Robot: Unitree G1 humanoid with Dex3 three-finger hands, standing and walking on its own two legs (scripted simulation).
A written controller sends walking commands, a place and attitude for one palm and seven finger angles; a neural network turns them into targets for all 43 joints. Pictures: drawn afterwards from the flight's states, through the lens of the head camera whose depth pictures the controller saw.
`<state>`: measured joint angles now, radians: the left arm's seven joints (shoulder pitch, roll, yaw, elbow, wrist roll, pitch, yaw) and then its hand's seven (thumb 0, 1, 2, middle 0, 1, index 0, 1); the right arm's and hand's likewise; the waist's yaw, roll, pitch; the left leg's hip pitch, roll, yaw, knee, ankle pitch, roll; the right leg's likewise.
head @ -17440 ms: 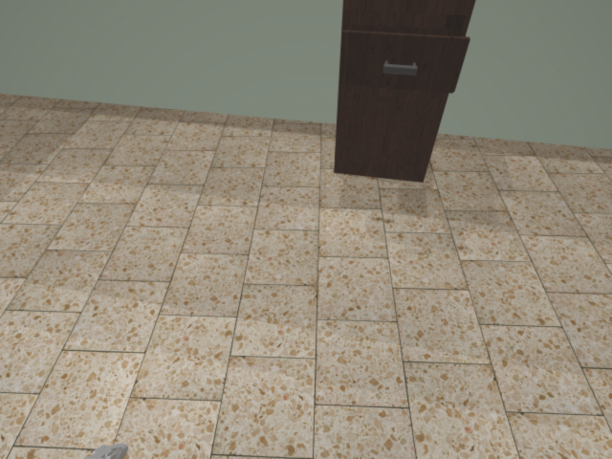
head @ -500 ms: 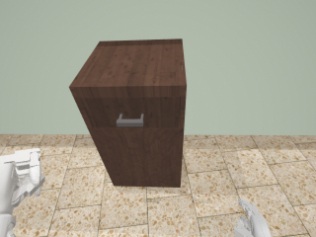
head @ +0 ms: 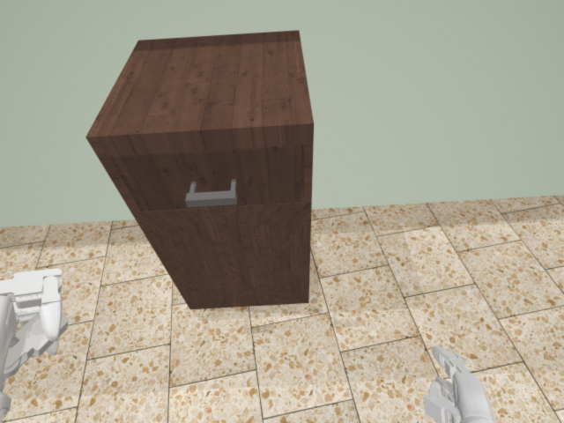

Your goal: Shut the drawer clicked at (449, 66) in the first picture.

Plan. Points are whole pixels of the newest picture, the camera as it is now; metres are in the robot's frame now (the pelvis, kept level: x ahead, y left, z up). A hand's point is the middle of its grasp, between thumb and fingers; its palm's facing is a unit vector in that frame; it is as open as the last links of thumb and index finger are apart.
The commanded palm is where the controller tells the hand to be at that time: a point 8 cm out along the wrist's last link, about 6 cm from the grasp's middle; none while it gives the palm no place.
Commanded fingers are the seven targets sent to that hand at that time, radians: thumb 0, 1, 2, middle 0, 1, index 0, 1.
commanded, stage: step back with the hand held close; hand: left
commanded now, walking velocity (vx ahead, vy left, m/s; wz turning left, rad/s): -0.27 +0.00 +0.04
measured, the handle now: (212, 191) +0.59 +0.21 -0.09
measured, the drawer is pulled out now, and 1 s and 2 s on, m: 0.00 0.00 0.00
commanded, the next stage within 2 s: stop stepping back and stand still in 0.96 s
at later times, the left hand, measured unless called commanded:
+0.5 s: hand out of the picture +0.10 +0.26 +0.15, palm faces +0.37 -0.77 -0.51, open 3.2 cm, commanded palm +0.04 +0.30 +0.17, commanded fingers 0.00 0.90 0.90 -1.40 -1.60 -1.40 -1.60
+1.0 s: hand out of the picture +0.00 +0.28 +0.17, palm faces +0.38 -0.80 -0.46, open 3.2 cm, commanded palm -0.05 +0.31 +0.17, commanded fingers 0.00 0.90 0.90 -1.40 -1.60 -1.40 -1.60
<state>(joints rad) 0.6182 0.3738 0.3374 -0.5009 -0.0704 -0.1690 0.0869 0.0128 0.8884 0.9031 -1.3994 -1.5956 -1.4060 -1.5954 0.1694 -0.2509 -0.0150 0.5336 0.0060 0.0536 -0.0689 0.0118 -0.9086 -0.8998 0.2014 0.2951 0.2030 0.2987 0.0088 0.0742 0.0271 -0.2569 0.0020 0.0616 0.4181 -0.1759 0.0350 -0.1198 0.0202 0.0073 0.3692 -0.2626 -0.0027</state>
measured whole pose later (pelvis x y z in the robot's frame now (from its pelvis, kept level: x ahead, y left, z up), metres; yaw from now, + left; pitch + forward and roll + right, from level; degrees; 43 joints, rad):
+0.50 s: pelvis -0.08 +0.01 -0.01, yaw +2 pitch +0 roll -2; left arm 0.63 0.40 0.39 -0.58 -0.03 -0.24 0.13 0.01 0.89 0.90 -1.40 -1.60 -1.41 -1.60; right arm 0.19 -0.22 0.00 0.52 0.00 -0.02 -0.08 0.01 -0.91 -0.90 0.20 0.30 0.20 0.30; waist 0.00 0.05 0.06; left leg -0.43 0.00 0.03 0.52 -0.12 0.07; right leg -0.30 0.04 0.01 0.52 -0.23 0.01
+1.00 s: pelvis -0.18 +0.03 -0.03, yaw -1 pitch +4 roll -3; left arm 0.65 0.46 0.45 -0.68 -0.08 -0.27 0.15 0.01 0.89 0.90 -1.40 -1.60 -1.41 -1.60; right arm 0.16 -0.16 0.01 0.60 -0.03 -0.09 -0.03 0.01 -0.91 -0.90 0.20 0.30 0.20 0.30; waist 0.05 -0.02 -0.04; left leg -0.61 0.03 0.10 0.41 0.04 0.01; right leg -0.11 0.04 0.00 0.45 -0.45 -0.07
